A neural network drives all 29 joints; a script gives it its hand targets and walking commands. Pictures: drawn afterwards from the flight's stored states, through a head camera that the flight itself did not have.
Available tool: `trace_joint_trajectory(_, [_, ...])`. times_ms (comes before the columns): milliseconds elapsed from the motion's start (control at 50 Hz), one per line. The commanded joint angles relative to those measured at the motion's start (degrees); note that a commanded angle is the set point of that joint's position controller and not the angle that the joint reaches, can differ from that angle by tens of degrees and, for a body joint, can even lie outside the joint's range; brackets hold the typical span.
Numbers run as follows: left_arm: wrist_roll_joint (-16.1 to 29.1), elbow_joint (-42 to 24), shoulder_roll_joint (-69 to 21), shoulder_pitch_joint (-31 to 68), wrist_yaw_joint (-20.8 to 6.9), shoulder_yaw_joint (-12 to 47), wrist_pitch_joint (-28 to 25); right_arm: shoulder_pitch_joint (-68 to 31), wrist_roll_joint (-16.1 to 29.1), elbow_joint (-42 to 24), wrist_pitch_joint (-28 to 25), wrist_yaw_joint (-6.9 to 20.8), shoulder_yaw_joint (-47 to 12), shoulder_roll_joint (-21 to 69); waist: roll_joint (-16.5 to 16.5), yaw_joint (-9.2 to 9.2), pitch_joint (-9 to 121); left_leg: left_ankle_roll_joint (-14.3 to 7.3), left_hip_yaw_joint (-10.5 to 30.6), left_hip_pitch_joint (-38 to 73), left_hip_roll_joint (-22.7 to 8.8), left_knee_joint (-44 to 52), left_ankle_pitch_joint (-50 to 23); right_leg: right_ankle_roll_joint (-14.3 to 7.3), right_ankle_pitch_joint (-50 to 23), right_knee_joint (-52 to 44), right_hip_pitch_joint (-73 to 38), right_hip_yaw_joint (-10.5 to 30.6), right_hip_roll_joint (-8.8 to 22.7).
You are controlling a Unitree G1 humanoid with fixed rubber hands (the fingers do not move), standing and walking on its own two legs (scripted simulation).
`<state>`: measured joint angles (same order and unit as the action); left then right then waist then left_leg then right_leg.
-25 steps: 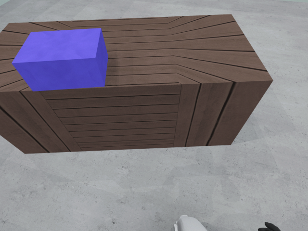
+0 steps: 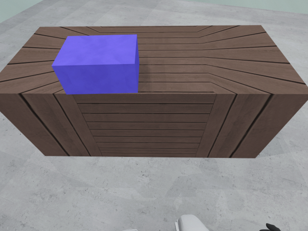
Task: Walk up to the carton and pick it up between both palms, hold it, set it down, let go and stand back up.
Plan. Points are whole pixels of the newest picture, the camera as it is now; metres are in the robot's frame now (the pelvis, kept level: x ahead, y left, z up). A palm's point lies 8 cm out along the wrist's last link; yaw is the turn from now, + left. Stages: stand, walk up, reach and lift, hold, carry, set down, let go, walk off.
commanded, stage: walk up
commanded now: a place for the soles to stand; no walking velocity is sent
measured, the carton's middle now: (102, 63) +0.81 +0.19 -0.03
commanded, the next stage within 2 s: none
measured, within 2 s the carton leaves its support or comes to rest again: neither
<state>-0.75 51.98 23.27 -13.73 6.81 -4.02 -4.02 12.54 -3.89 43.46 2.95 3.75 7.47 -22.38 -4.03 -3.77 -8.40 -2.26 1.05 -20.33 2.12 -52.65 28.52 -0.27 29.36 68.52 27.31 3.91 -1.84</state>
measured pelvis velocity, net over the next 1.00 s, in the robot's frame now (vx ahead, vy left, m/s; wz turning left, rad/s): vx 0.07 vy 0.14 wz -0.02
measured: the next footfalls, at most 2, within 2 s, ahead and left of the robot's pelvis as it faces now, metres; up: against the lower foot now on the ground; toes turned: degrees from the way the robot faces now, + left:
right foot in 0.18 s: +0.12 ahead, -0.11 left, +0.00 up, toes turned +0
left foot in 0.52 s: +0.11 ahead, +0.22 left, +0.00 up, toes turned +0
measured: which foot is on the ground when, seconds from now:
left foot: down 0.00-0.20, up 0.22-0.50, down 0.52-0.86, up 0.88-1.00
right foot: up 0.00-0.16, down 0.18-0.52, up 0.54-0.82, down 0.84-1.00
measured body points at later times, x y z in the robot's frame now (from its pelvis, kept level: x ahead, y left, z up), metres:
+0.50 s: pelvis +0.03 +0.08 -0.01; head +0.07 +0.07 +0.44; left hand +0.11 +0.43 -0.10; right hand +0.14 -0.23 -0.13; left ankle +0.06 +0.22 -0.68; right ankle +0.08 -0.11 -0.69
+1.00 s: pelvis +0.07 +0.14 +0.00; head +0.11 +0.10 +0.44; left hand +0.16 +0.49 -0.08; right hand +0.14 -0.18 -0.13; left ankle +0.07 +0.26 -0.66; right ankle +0.12 +0.01 -0.69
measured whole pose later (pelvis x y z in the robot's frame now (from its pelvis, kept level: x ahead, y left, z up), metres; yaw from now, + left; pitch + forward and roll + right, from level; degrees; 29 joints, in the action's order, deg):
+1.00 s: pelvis +0.07 +0.14 +0.00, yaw -1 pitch -3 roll +0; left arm -0.7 51.8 23.3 -14.5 7.9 -4.0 -5.3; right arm 12.6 -3.9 42.2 4.2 3.0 7.3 -22.4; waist -4.7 -2.9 -9.0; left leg -2.5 0.9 -27.6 0.5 -65.7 32.4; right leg -0.4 21.8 50.4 25.7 2.8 -0.1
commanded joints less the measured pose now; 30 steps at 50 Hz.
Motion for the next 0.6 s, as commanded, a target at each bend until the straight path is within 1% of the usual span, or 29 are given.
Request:
trace_joint_trajectory(0, [1.4, -1.8, 15.5, -2.9, 0.0, -3.1, -0.7, 4.2, 0.5, -4.5, -2.1, -2.0, 3.6, -12.9, -4.0, -1.17, 1.8, 3.5, 19.4, 17.2, -10.9, 26.9, -36.8, -0.9, -3.6, -3.8, 15.2, -0.6, 1.0])
trace_joint_trajectory(20, [1.5, -2.2, 14.7, -2.7, 0.0, -2.8, -0.8, 4.9, 0.4, -4.6, -2.0, -2.1, 3.4, -12.3, -3.6, -1.31, 3.1, 2.1, 17.3, 20.5, -11.1, 24.2, -45.2, -0.9, -2.7, -7.2, 14.8, -1.6, 1.3])
trace_joint_trajectory(40, [1.7, -2.6, 14.2, -2.3, 0.0, -2.5, -0.9, 5.6, 0.3, -4.7, -2.0, -2.2, 3.3, -12.0, -2.7, -1.58, 4.0, 0.8, 15.9, 23.3, -11.4, 22.2, -50.8, -1.0, -1.8, -11.0, 14.5, -3.0, 1.6])
trace_joint_trajectory(80, [1.9, -2.9, 13.2, -2.4, 0.1, -2.0, -1.4, 6.8, -0.1, -4.6, -1.7, -2.3, 3.1, -11.9, -2.4, -1.89, 6.9, -0.6, 14.0, 26.6, -11.4, 18.5, -57.4, -1.4, -3.0, -21.3, 11.8, -7.2, 1.7])
trace_joint_trajectory(100, [1.9, -2.5, 12.8, -3.7, 0.2, -2.0, -1.6, 6.3, -0.2, -4.9, -1.5, -2.3, 3.0, -12.2, -3.4, -0.92, 8.3, -0.9, 12.5, 24.2, -11.0, 15.7, -61.0, -2.3, -4.3, -26.8, 6.8, -9.4, 1.9])
trace_joint_trajectory(120, [1.9, -0.8, 12.5, -9.1, 0.4, -2.3, -1.8, 2.4, 0.1, -6.0, -1.3, -2.1, 2.9, -12.9, -3.5, 2.98, 10.2, 0.3, 8.4, 15.2, -8.9, 9.6, -63.6, -3.6, -9.7, -33.6, -5.8, -10.3, 1.5])
trace_joint_trajectory(140, [1.5, 2.1, 13.4, -18.9, 0.9, -3.5, -2.0, -2.8, 0.6, -8.0, -1.1, -1.9, 2.6, -12.9, -2.6, 8.81, 13.6, 2.5, 4.7, 5.5, -6.9, 0.1, -61.3, -5.1, -22.5, -40.4, -21.4, -8.8, 2.1])
trace_joint_trajectory(160, [0.9, 2.9, 18.1, -24.0, 1.4, -5.4, -1.9, -2.9, 1.2, -9.7, -1.3, -1.9, 1.7, -9.9, 4.9, 11.54, 17.7, 5.5, 3.4, -7.7, -3.5, -11.6, -41.9, -9.5, -24.8, -38.7, -35.3, 4.4, 8.5])
trace_joint_trajectory(180, [0.4, 2.0, 22.4, -24.4, 1.7, -7.1, -1.8, -1.9, 0.7, -10.8, -1.3, -1.9, 1.0, -7.7, 17.3, 10.91, 19.4, 7.9, 1.6, -24.0, 1.9, -22.5, 6.2, -17.8, -25.5, -42.1, -41.0, 31.7, 26.0])
trace_joint_trajectory(200, [0.2, -0.6, 23.0, -17.7, 1.9, -7.1, -1.7, -4.3, 0.1, -9.9, 0.1, -2.2, 2.5, -13.8, 8.8, 9.24, 17.5, 5.0, 10.8, -23.8, -2.2, -28.1, 9.3, -22.3, -16.1, -43.8, -31.3, 40.3, 31.0])
trace_joint_trajectory(220, [0.6, -2.7, 22.1, -12.8, 2.3, -6.7, -1.8, -4.3, 0.5, -9.1, 0.4, -1.8, 2.6, -14.9, 4.0, 7.01, 11.5, 4.5, 11.9, -22.9, -4.5, -30.0, 5.3, -22.1, -14.5, -42.8, -24.9, 36.2, 29.3])
trace_joint_trajectory(240, [0.2, -3.2, 21.0, -10.3, 2.7, -6.3, -2.0, -4.9, 0.8, -8.8, 0.0, -1.5, 2.7, -13.8, 2.6, 6.02, 7.6, 4.4, 12.2, -23.5, -6.1, -29.5, 4.6, -20.5, -17.9, -40.4, -21.1, 31.5, 26.2])
trace_joint_trajectory(260, [0.0, -3.1, 19.3, -9.2, 2.5, -5.7, -2.3, -3.6, 0.5, -8.3, -0.1, -1.2, 3.1, -13.2, 1.8, 4.72, 6.5, 4.0, 11.8, -22.2, -7.0, -26.8, 2.6, -17.5, -17.9, -39.5, -17.5, 26.9, 22.5])
trace_joint_trajectory(280, [-0.2, -3.0, 18.5, -8.6, 2.0, -5.4, -2.3, -1.2, 0.1, -7.5, 0.0, -0.8, 3.4, -12.8, 3.6, 3.95, 6.8, 3.9, 10.0, -19.9, -6.5, -24.2, 1.1, -15.9, -18.7, -38.6, -15.2, 22.9, 19.6])
trace_joint_trajectory(300, [-0.6, -2.7, 18.8, -9.4, 1.5, -5.5, -2.3, 0.2, -0.1, -7.2, 0.1, -0.5, 3.3, -12.4, 5.4, 4.03, 8.2, 3.7, 8.3, -18.6, -5.9, -21.0, 1.0, -15.2, -19.8, -37.3, -15.1, 20.5, 18.1])
trace_joint_trajectory(320, [-1.0, -2.8, 19.3, -10.1, 1.2, -5.6, -2.3, 0.2, -0.3, -7.3, 0.2, -0.2, 3.2, -12.1, 6.5, 4.42, 9.1, 3.2, 7.1, -17.9, -5.9, -17.7, 2.1, -14.8, -18.6, -36.5, -15.0, 19.4, 17.6])
trace_joint_trajectory(360, [-1.5, -3.1, 20.8, -9.6, 1.1, -6.0, -2.3, -1.6, -0.2, -8.1, 0.4, 0.0, 3.2, -12.1, 8.3, 4.93, 8.3, 2.7, 6.1, -17.0, -6.7, -12.9, 4.1, -15.1, -13.3, -36.6, -12.3, 19.6, 18.5])
trace_joint_trajectory(380, [-1.7, -3.3, 21.6, -8.8, 1.1, -6.1, -2.3, -2.3, -0.1, -8.2, 0.4, 0.1, 3.3, -12.3, 8.8, 4.99, 7.2, 2.5, 5.6, -16.4, -7.1, -10.4, 5.2, -15.3, -10.2, -37.0, -10.6, 20.0, 19.0])
trace_joint_trajectory(400, [-1.9, -3.6, 22.5, -7.7, 1.1, -6.3, -2.3, -2.2, 0.1, -8.2, 0.3, 0.1, 3.6, -12.6, 9.6, 4.53, 6.3, 2.5, 5.5, -15.2, -7.5, -8.0, 6.3, -15.2, -7.8, -37.2, -8.6, 20.5, 19.7])
trace_joint_trajectory(420, [-2.1, -4.0, 23.1, -6.0, 1.1, -6.4, -2.3, -0.9, 0.3, -7.7, 0.2, 0.1, 4.0, -13.1, 10.5, 3.45, 6.1, 2.5, 5.0, -12.6, -7.4, -5.2, 6.1, -14.9, -7.1, -36.8, -6.0, 20.3, 20.0])
trace_joint_trajectory(440, [-2.1, -4.6, 23.3, -3.1, 1.0, -6.3, -2.3, 2.4, 0.2, -6.6, 0.0, 0.1, 4.4, -13.3, 10.3, 0.90, 6.7, 2.3, 4.0, -6.4, -6.9, 0.0, 2.5, -13.6, -7.0, -34.5, -1.4, 17.5, 19.1])
trace_joint_trajectory(460, [-1.9, -5.6, 22.3, 1.9, 0.9, -5.8, -2.1, 10.0, -0.1, -4.1, -0.3, 0.0, 4.9, -13.4, 7.8, -4.34, 8.3, 2.3, 1.1, 6.2, -5.1, 7.6, -3.1, -11.0, -6.2, -28.1, 7.5, 11.7, 16.7])
trace_joint_trajectory(480, [-2.1, -6.1, 17.4, 5.9, 1.0, -4.4, -1.6, 19.4, -0.9, -0.6, -0.7, -0.4, 5.8, -15.0, -1.0, -10.07, 9.0, 2.4, 3.1, 18.7, -2.4, 14.1, -0.3, -7.0, -4.8, -11.9, 19.1, 5.7, 9.7])
trace_joint_trajectory(500, [-1.7, -5.8, 9.4, 3.8, 1.3, -1.9, -1.1, 20.0, -1.6, -0.7, -1.2, -0.9, 6.0, -19.2, -19.5, -9.52, 4.2, 2.2, 22.9, 12.5, -10.6, 29.3, 12.4, -4.4, 9.1, 5.3, 26.5, 0.5, -1.8])
trace_joint_trajectory(520, [-0.1, -6.1, 10.8, 3.6, 2.2, -1.7, -0.3, 11.0, -0.3, -4.2, -1.2, -0.9, 5.7, -22.8, -17.6, -6.19, 0.3, 1.5, 38.7, 1.3, -16.0, 42.2, 18.2, -3.1, 10.4, 9.8, 24.7, 2.6, -4.2])
trace_joint_trajectory(540, [0.3, -5.8, 14.1, 5.6, 2.1, -2.0, -0.4, 5.3, 1.2, -5.4, -0.8, -0.9, 5.6, -22.9, -12.2, -5.19, -2.0, 1.9, 43.3, -4.2, -17.3, 47.9, 25.5, -3.1, 7.7, 12.1, 20.6, 4.5, -2.7])
trace_joint_trajectory(560, [0.5, -3.4, 16.1, 2.8, 1.8, -2.5, -0.5, 2.2, 1.2, -5.8, -0.6, -1.3, 5.2, -20.8, -6.3, -2.89, -3.9, 3.3, 40.3, -2.7, -16.6, 45.7, 23.1, -2.7, 2.1, 11.4, 20.0, 3.6, -1.3])
trace_joint_trajectory(580, [0.7, -1.5, 17.0, 0.2, 1.5, -3.1, -0.5, 1.3, 0.7, -5.6, -0.8, -1.8, 5.1, -18.9, -3.9, -1.83, -4.1, 4.2, 34.8, 0.5, -15.0, 41.1, 17.0, -2.3, -2.2, 9.6, 19.8, 3.8, -0.3])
